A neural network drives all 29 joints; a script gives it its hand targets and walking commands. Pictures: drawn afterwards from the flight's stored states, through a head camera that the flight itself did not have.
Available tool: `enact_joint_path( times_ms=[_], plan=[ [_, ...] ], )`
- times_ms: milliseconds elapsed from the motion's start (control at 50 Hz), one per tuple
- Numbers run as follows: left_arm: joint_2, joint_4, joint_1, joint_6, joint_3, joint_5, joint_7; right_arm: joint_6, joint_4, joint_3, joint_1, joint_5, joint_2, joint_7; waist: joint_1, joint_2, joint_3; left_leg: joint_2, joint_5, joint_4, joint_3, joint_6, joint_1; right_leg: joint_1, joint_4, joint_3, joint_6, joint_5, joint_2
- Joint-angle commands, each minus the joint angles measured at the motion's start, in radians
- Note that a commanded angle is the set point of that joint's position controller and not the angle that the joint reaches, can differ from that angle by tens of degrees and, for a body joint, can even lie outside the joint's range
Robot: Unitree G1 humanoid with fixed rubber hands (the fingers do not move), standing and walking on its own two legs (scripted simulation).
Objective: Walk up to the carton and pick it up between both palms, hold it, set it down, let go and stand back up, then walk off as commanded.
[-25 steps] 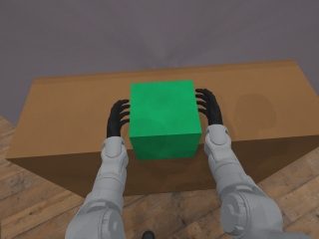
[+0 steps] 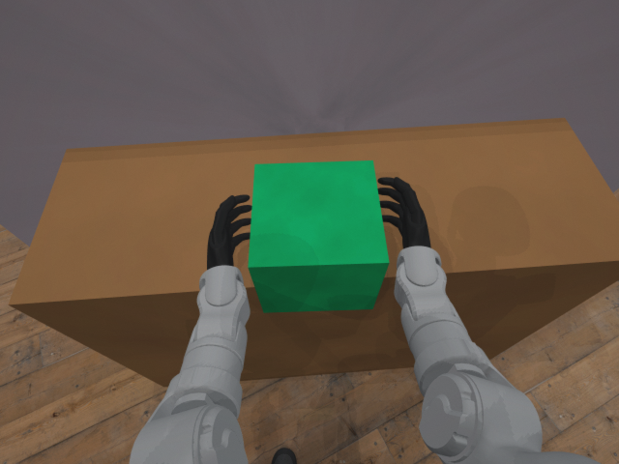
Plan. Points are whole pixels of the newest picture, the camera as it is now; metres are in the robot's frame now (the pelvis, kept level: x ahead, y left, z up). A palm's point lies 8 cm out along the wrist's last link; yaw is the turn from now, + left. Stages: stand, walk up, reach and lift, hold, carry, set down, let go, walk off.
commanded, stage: reach and lift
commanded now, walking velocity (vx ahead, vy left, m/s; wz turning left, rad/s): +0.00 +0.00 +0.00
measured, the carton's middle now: (316, 239) +0.42 +0.03 -0.01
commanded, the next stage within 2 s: none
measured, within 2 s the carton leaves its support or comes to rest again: leaves its support in 0.78 s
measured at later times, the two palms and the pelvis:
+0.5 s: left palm (224, 257) +0.37 +0.16 +0.02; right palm (411, 237) +0.41 -0.10 +0.03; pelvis +0.00 +0.00 +0.00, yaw +0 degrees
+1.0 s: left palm (224, 254) +0.37 +0.15 +0.03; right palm (416, 231) +0.40 -0.10 +0.05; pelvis +0.00 +0.00 +0.00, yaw +0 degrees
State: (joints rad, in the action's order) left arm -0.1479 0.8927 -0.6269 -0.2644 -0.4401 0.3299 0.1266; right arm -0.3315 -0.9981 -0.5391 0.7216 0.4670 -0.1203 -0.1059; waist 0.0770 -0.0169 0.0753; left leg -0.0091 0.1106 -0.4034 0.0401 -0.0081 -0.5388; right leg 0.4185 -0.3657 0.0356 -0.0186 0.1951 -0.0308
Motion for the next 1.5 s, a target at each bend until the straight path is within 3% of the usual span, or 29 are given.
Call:
enact_joint_path(
  times_ms=[0,80,120,140,460,580,780,880,900,940,960,980,1220,1240,1320,1480],
  plan=[
    [-0.411,-0.119,-0.493,-0.011,0.151,0.164,-0.072,-0.075,-0.021,0.189,0.413,0.105,-0.43,0.116,-0.032,0.046,0.693,-0.021,-0.459,-0.021,-0.144,-0.037,0.548,-0.186,0.037,0.092,0.028,-0.369,-0.043],
    [-0.464,-0.117,-0.524,-0.024,0.18,0.158,-0.086,-0.084,-0.037,0.217,0.433,0.116,-0.496,0.135,-0.032,0.041,0.725,-0.027,-0.477,-0.023,-0.141,-0.039,0.555,-0.186,0.029,0.098,0.029,-0.393,-0.042],
    [-0.47,-0.099,-0.517,-0.029,0.174,0.167,-0.089,-0.086,-0.04,0.227,0.432,0.121,-0.51,0.14,-0.016,0.049,0.713,-0.027,-0.464,-0.02,-0.147,-0.038,0.543,-0.194,0.031,0.092,0.029,-0.39,-0.037],
    [-0.473,-0.11,-0.536,-0.033,0.182,0.167,-0.089,-0.085,-0.063,0.212,0.424,0.131,-0.508,0.141,-0.033,0.035,0.715,-0.029,-0.454,-0.015,-0.144,-0.041,0.546,-0.189,0.033,0.098,0.026,-0.374,-0.038],
    [-0.512,-0.081,-0.544,-0.032,0.191,0.161,-0.094,-0.093,-0.079,0.227,0.436,0.155,-0.555,0.142,-0.029,0.051,0.72,-0.031,-0.429,-0.008,-0.142,-0.031,0.516,-0.215,0.03,0.095,0.029,-0.395,-0.028],
    [-0.535,-0.101,-0.582,-0.06,0.228,0.136,-0.086,-0.133,-0.053,0.276,0.485,0.145,-0.567,0.133,-0.031,0.061,0.815,-0.037,-0.492,-0.024,-0.133,-0.036,0.538,-0.229,0.006,0.093,0.038,-0.49,-0.028],
    [-0.565,-0.124,-0.618,-0.083,0.287,0.113,-0.071,-0.194,-0.121,0.294,0.519,0.134,-0.514,0.126,-0.011,0.024,0.897,-0.057,-0.611,-0.061,-0.116,-0.056,0.666,-0.069,0.036,0.113,0.011,-0.405,-0.046],
    [-0.555,-0.107,-0.635,-0.084,0.28,0.119,-0.079,-0.199,-0.153,0.301,0.498,0.132,-0.499,0.119,-0.022,0.051,0.844,-0.046,-0.53,-0.04,-0.135,-0.05,0.606,-0.148,0.028,0.107,0.016,-0.432,-0.043],
    [-0.552,-0.104,-0.648,-0.083,0.284,0.123,-0.08,-0.202,-0.171,0.293,0.497,0.133,-0.487,0.117,-0.037,0.042,0.829,-0.047,-0.52,-0.035,-0.133,-0.051,0.607,-0.148,0.027,0.107,0.019,-0.426,-0.041],
    [-0.551,-0.114,-0.662,-0.08,0.28,0.122,-0.081,-0.201,-0.179,0.302,0.5,0.129,-0.489,0.117,-0.027,0.04,0.815,-0.046,-0.502,-0.029,-0.136,-0.048,0.601,-0.155,0.025,0.104,0.02,-0.408,-0.043],
    [-0.553,-0.133,-0.675,-0.082,0.293,0.114,-0.079,-0.203,-0.175,0.299,0.504,0.126,-0.48,0.117,-0.039,0.039,0.819,-0.046,-0.491,-0.026,-0.134,-0.053,0.599,-0.155,0.028,0.107,0.018,-0.404,-0.045],
    [-0.55,-0.121,-0.666,-0.077,0.284,0.119,-0.081,-0.206,-0.163,0.31,0.52,0.116,-0.48,0.12,-0.02,0.045,0.813,-0.046,-0.487,-0.025,-0.138,-0.048,0.595,-0.162,0.026,0.102,0.017,-0.405,-0.043],
    [-0.542,-0.131,-0.757,-0.065,0.311,0.086,-0.083,-0.202,-0.182,0.319,0.569,0.11,-0.46,0.118,-0.036,0.042,0.814,-0.039,-0.364,0.002,-0.143,-0.04,0.555,-0.194,0.01,0.098,0.028,-0.353,-0.039],
    [-0.549,-0.132,-0.755,-0.063,0.317,0.076,-0.082,-0.203,-0.182,0.324,0.581,0.1,-0.455,0.119,-0.028,0.049,0.826,-0.04,-0.374,0.0,-0.146,-0.042,0.552,-0.193,0.008,0.102,0.027,-0.363,-0.04],
    [-0.553,-0.165,-0.803,-0.057,0.354,0.059,-0.076,-0.199,-0.197,0.316,0.588,0.096,-0.447,0.118,-0.046,0.021,0.843,-0.044,-0.374,-0.004,-0.139,-0.057,0.59,-0.156,0.021,0.105,0.018,-0.322,-0.046],
    [-0.539,-0.146,-0.778,-0.028,0.367,0.044,-0.081,-0.176,-0.197,0.344,0.577,0.056,-0.433,0.106,-0.053,0.032,0.759,-0.042,-0.333,0.008,-0.136,-0.049,0.6,-0.187,0.035,0.097,0.025,-0.318,-0.039]
  ],
)
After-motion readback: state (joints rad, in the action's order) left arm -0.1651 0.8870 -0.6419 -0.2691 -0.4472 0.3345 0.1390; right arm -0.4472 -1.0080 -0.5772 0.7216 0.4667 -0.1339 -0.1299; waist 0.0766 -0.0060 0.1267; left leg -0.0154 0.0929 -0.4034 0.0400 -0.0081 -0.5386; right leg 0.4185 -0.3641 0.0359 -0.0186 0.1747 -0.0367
